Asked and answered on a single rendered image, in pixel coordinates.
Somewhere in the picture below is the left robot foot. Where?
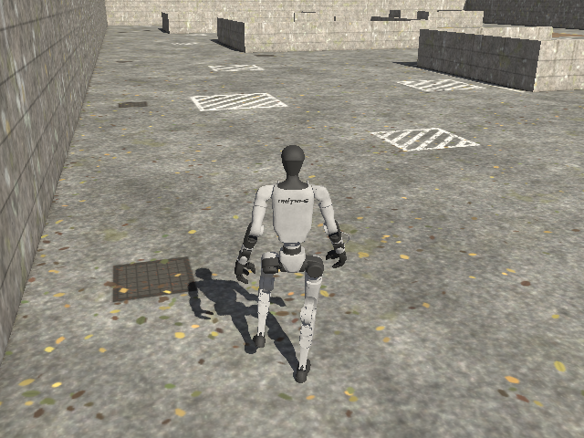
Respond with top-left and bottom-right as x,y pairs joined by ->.
253,332 -> 266,348

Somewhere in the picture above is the right robot forearm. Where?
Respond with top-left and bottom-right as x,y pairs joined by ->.
328,220 -> 345,254

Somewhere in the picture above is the left robot forearm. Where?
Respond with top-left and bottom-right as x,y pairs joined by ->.
237,223 -> 257,265

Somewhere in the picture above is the left robot shin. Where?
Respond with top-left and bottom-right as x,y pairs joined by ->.
257,276 -> 271,337

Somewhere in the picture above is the robot right upper arm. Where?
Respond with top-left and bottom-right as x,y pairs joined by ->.
311,184 -> 338,235

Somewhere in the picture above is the robot left upper arm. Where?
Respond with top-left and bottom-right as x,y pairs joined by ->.
249,184 -> 274,237

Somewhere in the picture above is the robot right hand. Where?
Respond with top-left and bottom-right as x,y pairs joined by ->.
326,250 -> 347,268

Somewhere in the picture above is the robot left hand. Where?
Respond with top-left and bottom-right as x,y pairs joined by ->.
235,260 -> 256,284

